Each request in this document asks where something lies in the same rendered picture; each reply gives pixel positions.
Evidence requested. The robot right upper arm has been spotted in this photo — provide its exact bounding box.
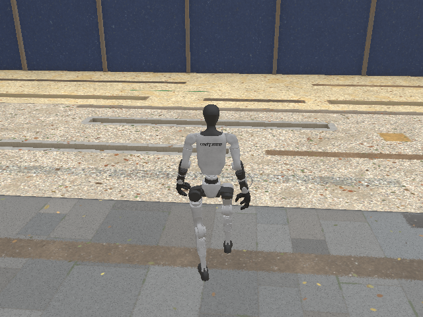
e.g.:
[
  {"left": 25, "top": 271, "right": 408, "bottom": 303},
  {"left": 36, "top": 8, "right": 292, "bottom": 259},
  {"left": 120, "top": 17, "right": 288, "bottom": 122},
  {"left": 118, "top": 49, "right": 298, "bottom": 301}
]
[{"left": 225, "top": 133, "right": 242, "bottom": 171}]

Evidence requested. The robot right hand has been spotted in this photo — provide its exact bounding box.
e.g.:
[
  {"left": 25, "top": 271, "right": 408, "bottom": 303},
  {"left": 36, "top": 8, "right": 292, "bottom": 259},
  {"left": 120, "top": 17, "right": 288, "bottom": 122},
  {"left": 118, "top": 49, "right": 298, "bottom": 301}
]
[{"left": 235, "top": 192, "right": 250, "bottom": 210}]

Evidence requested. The robot left hand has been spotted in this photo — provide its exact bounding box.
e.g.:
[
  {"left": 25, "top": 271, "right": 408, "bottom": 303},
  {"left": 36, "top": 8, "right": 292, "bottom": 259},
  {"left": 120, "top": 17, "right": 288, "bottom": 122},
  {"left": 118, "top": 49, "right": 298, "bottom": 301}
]
[{"left": 176, "top": 182, "right": 191, "bottom": 196}]

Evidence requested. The robot left shin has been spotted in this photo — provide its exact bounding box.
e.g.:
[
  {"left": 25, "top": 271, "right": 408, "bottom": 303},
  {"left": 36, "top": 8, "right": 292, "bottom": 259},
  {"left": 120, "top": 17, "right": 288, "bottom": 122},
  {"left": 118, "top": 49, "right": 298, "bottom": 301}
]
[{"left": 194, "top": 227, "right": 207, "bottom": 272}]

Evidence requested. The robot left upper arm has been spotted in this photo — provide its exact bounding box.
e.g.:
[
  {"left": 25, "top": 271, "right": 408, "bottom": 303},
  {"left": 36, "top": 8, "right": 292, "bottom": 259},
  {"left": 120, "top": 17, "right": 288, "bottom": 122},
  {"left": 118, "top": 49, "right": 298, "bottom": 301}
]
[{"left": 180, "top": 133, "right": 198, "bottom": 169}]

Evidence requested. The right robot forearm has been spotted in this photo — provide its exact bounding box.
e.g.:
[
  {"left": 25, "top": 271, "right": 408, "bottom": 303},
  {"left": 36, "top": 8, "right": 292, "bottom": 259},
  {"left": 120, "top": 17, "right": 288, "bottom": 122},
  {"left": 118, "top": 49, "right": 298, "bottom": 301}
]
[{"left": 235, "top": 161, "right": 249, "bottom": 194}]

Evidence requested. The robot shin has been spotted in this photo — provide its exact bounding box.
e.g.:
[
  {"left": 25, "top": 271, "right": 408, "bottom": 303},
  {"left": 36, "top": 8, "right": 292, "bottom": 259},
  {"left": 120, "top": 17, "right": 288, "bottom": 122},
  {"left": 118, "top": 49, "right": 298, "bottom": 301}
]
[
  {"left": 223, "top": 205, "right": 232, "bottom": 245},
  {"left": 194, "top": 227, "right": 207, "bottom": 272}
]

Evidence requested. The robot right shin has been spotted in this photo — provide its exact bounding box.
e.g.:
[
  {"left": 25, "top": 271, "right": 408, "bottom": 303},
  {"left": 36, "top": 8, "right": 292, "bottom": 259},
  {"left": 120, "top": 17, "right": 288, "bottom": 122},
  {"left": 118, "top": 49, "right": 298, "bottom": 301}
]
[{"left": 223, "top": 205, "right": 232, "bottom": 245}]

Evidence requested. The left robot forearm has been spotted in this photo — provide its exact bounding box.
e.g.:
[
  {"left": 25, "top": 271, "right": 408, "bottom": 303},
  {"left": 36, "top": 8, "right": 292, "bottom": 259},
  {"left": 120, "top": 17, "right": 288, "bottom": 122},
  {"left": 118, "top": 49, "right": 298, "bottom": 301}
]
[{"left": 176, "top": 159, "right": 188, "bottom": 184}]

